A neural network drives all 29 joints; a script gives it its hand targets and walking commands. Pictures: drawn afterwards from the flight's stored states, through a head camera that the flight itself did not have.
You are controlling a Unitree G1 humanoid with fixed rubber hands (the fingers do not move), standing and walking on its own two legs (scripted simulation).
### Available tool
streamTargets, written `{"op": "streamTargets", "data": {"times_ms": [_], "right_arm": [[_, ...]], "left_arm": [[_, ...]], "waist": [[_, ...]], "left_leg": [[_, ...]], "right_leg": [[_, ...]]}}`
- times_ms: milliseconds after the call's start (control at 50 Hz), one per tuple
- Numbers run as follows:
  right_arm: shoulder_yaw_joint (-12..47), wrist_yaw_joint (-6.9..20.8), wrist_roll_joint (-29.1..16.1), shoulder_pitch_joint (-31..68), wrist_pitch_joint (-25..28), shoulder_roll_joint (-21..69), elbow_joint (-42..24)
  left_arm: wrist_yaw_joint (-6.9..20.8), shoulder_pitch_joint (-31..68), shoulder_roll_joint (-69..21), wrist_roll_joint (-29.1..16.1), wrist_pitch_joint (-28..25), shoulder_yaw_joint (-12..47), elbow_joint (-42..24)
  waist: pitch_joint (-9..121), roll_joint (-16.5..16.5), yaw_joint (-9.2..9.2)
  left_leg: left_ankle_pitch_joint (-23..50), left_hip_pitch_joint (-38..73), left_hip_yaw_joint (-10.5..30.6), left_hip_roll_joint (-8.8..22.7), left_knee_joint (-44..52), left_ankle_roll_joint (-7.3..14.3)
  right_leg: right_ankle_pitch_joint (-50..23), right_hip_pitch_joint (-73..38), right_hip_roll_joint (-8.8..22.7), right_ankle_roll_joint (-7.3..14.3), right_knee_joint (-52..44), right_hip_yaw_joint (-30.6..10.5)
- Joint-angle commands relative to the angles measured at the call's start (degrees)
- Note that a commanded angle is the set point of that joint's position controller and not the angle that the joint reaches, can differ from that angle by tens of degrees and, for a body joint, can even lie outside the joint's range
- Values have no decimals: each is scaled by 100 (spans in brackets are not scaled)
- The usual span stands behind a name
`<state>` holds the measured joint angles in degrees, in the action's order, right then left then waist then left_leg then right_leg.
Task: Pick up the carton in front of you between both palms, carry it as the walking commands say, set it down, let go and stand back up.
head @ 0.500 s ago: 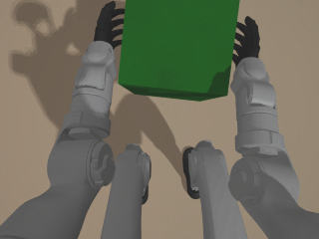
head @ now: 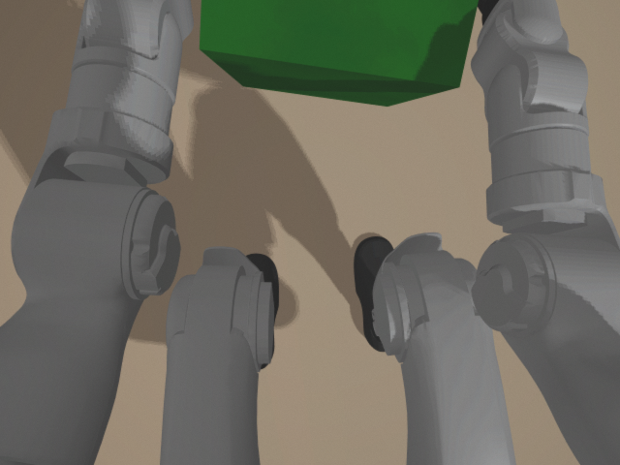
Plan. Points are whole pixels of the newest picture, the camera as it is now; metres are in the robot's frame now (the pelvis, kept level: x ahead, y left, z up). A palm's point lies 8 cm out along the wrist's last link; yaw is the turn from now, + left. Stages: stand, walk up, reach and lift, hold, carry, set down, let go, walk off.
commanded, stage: set down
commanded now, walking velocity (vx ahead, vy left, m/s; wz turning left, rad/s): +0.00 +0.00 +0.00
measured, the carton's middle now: out of the picture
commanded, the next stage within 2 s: none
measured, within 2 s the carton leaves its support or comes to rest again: rests again in 0.28 s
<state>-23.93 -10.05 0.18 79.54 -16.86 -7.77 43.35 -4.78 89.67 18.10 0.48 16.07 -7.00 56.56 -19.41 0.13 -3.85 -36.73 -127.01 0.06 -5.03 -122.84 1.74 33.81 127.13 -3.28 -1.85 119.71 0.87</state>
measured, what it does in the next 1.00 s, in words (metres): stands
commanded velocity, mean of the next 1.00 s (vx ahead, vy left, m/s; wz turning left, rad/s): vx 0.00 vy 0.00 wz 0.00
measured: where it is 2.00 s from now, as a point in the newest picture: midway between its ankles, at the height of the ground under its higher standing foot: (318, 320)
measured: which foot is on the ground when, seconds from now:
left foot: down 0.00-1.00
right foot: down 0.00-1.00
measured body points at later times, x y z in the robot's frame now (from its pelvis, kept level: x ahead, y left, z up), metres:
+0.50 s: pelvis -0.01 +0.00 -0.03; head +0.37 +0.01 +0.21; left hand +0.59 +0.13 -0.20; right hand +0.54 -0.18 -0.20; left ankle +0.08 +0.10 -0.36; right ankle +0.11 -0.12 -0.36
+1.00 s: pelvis -0.01 +0.00 -0.04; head +0.36 +0.02 +0.19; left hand +0.59 +0.13 -0.21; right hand +0.54 -0.18 -0.20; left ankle +0.08 +0.10 -0.36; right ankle +0.11 -0.12 -0.36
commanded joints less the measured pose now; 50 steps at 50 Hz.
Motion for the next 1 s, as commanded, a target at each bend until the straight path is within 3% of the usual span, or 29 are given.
{"op": "streamTargets", "data": {"times_ms": [0, 80, 200, 340, 440, 700, 980], "right_arm": [[2832, 1570, -1052, 4426, 357, 4685, -1076], [2830, 1640, -1074, 4240, 337, 4811, -811], [2598, 1680, -873, 4213, 411, 4814, -558], [2203, 1655, -785, 4258, 481, 4634, -155], [1871, 1754, -540, 4091, 444, 4489, 239], [1303, 1968, -227, 3339, 354, 4035, 936], [587, 1956, 240, 2702, 267, 3273, 1436]], "left_arm": [[1303, 3393, -5323, -887, -331, 1870, -1190], [1333, 3029, -5441, -763, -314, 1728, -927], [1491, 2828, -5462, -649, -369, 1500, -524], [1528, 3181, -5069, -614, -460, 1375, -271], [1636, 2935, -4922, -398, -399, 1068, 98], [1760, 2216, -4468, 105, -233, 577, 742], [1713, 1803, -3620, 409, -152, 327, 1029]], "waist": [[9019, 662, -255], [8568, 681, -146], [7505, 458, -191], [6724, 674, -241], [5730, 593, -195], [3834, 516, -67], [2781, 563, -72]], "left_leg": [[3702, 4859, 118, -224, 665, -48], [3840, 4878, 184, -208, 525, 11], [3033, 3682, 110, -232, 493, 17], [2343, 3232, 63, -183, 436, 5], [1843, 2789, 95, -177, 441, 33], [1280, 2495, 281, -124, 446, 83], [940, 2615, 414, -36, 447, 75]], "right_leg": [[-3417, -4182, -367, 37, -294, 345], [-3232, -3600, -386, 29, -201, 315], [-2935, -3591, -376, 65, -130, 272], [-2483, -3356, -360, 97, -74, 230], [-1950, -2940, -363, 125, -70, 220], [-1122, -2076, -334, 176, 30, 168], [-680, -1785, -280, 168, 115, 175]]}}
